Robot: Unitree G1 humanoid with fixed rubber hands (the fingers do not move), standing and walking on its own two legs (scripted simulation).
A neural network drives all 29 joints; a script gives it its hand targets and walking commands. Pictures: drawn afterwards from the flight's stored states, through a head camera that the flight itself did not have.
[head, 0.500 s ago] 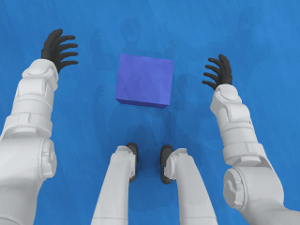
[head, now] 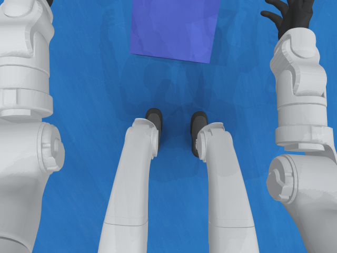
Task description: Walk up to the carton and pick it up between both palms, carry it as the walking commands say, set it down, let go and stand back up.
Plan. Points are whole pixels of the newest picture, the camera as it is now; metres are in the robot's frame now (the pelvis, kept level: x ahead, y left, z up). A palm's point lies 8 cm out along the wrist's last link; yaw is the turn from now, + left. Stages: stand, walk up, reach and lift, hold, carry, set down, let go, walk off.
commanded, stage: reach and lift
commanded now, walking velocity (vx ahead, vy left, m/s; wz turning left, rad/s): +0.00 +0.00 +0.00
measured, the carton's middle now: (172, 27) +0.52 +0.01 -0.53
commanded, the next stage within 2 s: none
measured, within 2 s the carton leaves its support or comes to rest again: neither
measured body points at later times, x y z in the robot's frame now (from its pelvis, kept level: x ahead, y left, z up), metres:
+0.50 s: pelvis -0.05 -0.03 -0.17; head +0.32 +0.00 +0.06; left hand +0.52 +0.23 -0.32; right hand +0.50 -0.18 -0.33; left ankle +0.08 +0.07 -0.60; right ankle +0.08 -0.14 -0.60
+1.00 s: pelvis -0.03 -0.02 -0.26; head +0.35 +0.00 -0.04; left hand +0.53 +0.21 -0.47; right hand +0.50 -0.21 -0.46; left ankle +0.08 +0.07 -0.60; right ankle +0.08 -0.14 -0.60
